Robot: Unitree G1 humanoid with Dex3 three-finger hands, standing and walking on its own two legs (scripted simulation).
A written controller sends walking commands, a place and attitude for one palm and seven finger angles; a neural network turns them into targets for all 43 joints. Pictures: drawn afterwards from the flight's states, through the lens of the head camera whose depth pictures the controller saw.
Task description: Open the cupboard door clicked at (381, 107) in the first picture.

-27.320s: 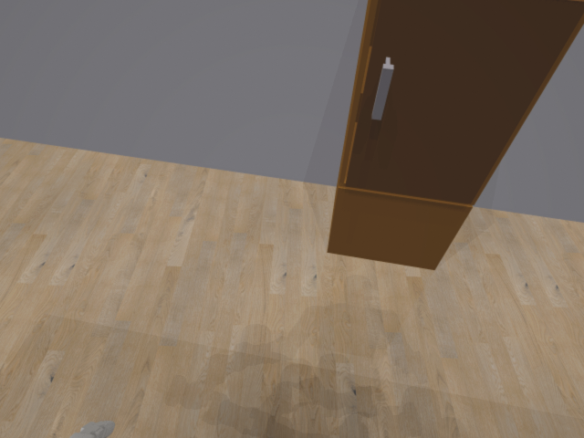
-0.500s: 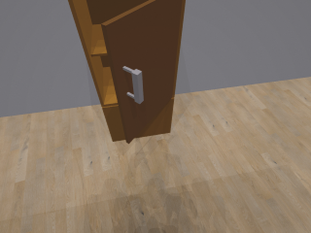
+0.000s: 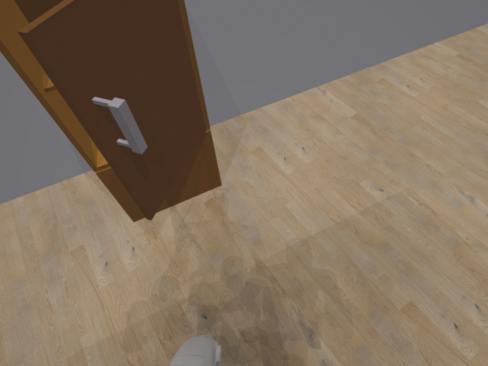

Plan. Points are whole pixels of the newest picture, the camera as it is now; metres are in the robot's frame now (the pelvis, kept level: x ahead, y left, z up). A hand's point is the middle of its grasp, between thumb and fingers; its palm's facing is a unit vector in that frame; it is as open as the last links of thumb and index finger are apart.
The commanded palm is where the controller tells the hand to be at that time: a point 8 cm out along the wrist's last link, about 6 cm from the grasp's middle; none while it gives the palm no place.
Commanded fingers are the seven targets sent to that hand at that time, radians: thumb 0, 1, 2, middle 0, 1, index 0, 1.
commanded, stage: walk to a spot facing it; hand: left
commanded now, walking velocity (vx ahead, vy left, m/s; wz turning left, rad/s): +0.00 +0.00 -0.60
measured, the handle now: (120, 125) +0.55 +0.31 +0.03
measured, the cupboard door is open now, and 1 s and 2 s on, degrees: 44 44 44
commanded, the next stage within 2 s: none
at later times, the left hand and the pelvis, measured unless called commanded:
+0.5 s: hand (149, 357) +0.14 +0.20 -0.16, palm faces -0.22 -0.95 -0.22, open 7.3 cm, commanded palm none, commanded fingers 0.00 0.90 0.90 -0.20 -0.30 -0.20 -0.30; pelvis +0.01 +0.02 +0.01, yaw -17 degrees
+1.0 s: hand (203, 320) +0.21 +0.11 -0.17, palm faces -0.51 -0.84 -0.18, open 7.3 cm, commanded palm none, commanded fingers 0.00 0.90 0.90 -0.20 -0.30 -0.20 -0.30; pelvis +0.07 -0.03 +0.00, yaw -35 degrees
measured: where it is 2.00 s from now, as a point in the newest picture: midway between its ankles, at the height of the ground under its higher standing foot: (356, 327)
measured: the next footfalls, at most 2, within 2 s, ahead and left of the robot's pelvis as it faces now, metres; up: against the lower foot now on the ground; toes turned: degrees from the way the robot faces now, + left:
left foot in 0.30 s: +0.07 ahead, +0.15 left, +0.00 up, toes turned -10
right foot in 0.62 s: +0.01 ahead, -0.14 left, +0.00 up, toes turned -25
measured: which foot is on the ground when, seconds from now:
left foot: up 0.00-0.28, down 0.30-0.60, up 0.62-0.94, down 0.96-1.00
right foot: down 0.00-0.28, up 0.30-0.60, down 0.62-0.96, up 0.98-1.00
